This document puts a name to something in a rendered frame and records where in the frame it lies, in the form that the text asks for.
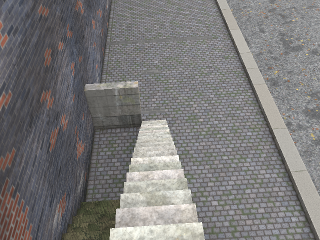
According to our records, stairs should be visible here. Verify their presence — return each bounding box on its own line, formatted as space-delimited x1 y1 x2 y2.
109 119 205 240

